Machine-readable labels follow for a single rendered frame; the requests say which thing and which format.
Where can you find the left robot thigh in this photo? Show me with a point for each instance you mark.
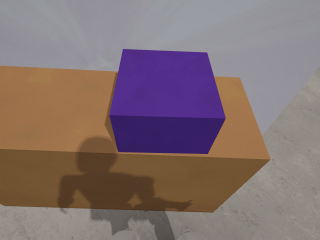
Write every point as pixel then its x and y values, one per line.
pixel 126 235

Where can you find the carton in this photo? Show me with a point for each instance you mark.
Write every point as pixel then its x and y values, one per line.
pixel 165 102

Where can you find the pedestal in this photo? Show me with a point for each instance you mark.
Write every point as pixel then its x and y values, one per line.
pixel 58 149

